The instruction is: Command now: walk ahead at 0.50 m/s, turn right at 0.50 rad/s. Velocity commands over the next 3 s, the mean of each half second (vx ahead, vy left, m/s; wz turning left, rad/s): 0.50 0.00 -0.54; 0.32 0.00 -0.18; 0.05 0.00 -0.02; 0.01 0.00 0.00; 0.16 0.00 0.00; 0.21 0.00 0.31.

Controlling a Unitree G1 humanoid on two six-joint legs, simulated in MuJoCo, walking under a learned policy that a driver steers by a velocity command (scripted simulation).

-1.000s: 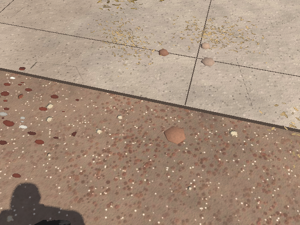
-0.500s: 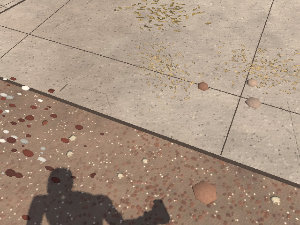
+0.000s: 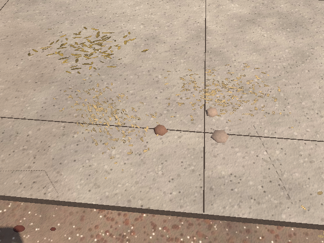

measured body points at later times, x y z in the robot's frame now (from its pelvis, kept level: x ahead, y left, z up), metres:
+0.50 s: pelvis +0.28 -0.07 +0.00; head +0.31 -0.09 +0.45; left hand +0.42 +0.20 -0.10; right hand +0.42 -0.37 -0.09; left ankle +0.51 +0.07 -0.69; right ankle +0.23 -0.13 -0.74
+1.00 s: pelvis +0.52 -0.08 +0.00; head +0.55 -0.08 +0.45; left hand +0.75 +0.11 -0.11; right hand +0.51 -0.35 -0.13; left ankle +0.56 +0.01 -0.74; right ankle +0.53 -0.25 -0.72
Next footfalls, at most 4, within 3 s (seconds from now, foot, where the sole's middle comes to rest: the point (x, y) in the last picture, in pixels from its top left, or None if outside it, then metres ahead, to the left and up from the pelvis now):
0.18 right None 0.27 -0.13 -0.78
0.66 left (163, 217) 0.60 -0.01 -0.78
1.06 right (222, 220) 0.57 -0.26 -0.78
2.84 left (191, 152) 0.92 -0.17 -0.78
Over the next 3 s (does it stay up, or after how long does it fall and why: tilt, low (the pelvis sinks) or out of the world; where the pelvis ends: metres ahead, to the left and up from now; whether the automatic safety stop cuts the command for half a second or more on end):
stays up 0.77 -0.20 -0.02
